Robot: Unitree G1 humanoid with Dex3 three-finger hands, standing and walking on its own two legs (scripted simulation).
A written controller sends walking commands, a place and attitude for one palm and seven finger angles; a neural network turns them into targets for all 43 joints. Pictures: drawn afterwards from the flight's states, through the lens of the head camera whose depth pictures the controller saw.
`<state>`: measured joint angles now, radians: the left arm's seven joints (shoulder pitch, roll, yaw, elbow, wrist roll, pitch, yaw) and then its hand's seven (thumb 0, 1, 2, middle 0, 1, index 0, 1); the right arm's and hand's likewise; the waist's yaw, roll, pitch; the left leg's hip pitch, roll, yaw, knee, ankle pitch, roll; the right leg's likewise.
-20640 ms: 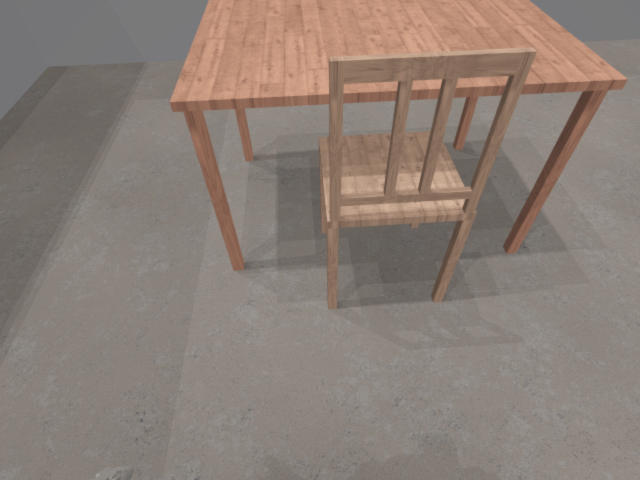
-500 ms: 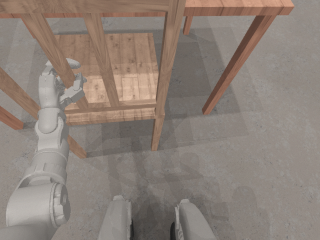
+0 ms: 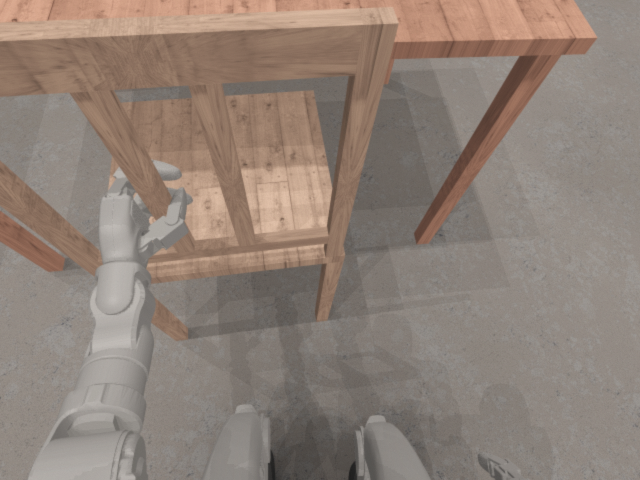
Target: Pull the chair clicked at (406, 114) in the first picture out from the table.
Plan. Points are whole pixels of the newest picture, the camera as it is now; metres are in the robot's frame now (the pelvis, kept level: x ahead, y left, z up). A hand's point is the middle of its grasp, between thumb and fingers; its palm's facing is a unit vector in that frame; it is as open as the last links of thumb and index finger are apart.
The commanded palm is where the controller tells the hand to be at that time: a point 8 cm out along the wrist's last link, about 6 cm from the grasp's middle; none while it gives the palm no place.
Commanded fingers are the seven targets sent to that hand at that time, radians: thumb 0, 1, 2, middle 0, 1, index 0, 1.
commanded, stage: hook a spindle and tug to test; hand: left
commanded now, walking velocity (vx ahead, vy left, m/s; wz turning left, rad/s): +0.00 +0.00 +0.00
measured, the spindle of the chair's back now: (152, 189) +0.45 +0.20 +0.05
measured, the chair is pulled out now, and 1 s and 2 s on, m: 0.02 0.14 0.20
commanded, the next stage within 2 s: step backward, pulling the chair out in 0.02 s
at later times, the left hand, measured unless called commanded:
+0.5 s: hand (182, 226) +0.40 +0.16 +0.04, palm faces +0.09 -0.99 -0.14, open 5.6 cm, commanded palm +0.38 +0.21 +0.04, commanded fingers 0.00 0.90 0.90 -0.50 -1.45 -0.50 -1.45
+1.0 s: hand (187, 310) +0.30 +0.14 +0.04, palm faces +0.12 -0.98 -0.15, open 5.6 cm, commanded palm +0.30 +0.19 +0.04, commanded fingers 0.00 0.90 0.90 -0.50 -1.45 -0.50 -1.45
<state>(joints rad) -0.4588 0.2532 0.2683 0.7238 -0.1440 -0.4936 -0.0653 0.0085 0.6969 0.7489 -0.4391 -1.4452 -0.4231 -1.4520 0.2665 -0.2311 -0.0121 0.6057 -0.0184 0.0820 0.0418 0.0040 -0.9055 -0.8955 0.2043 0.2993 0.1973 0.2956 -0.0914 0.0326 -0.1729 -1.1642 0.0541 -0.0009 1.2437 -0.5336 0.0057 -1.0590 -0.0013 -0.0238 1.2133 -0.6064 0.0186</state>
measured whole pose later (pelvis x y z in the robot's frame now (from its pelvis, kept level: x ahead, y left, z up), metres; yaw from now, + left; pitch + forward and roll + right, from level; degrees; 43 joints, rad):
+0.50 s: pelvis +0.01 +0.01 +0.09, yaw +1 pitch +13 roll -2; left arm -0.57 0.22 0.12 1.09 -0.06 -0.20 0.09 0.06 0.66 0.73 -0.33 -1.18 -0.49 -1.45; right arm 0.28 -0.25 0.00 0.65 0.04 0.13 -0.08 0.00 -0.90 -0.90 0.21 0.30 0.20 0.30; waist -0.09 0.02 -0.02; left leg -0.61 0.04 0.02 0.71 -0.32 0.02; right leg -0.51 -0.01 -0.03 0.66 -0.33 0.03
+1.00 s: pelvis -0.06 +0.00 +0.10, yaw +2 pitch +5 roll -2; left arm -0.53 0.18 0.10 1.11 -0.09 -0.24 0.11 0.06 0.65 0.74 -0.32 -1.16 -0.50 -1.45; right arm 0.22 -0.27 -0.01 0.76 0.06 0.00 -0.11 0.01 -0.90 -0.90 0.21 0.30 0.20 0.30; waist -0.08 0.05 0.11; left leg -0.52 0.04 0.01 0.60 -0.17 0.00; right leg -0.43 0.00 -0.04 0.58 -0.23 0.02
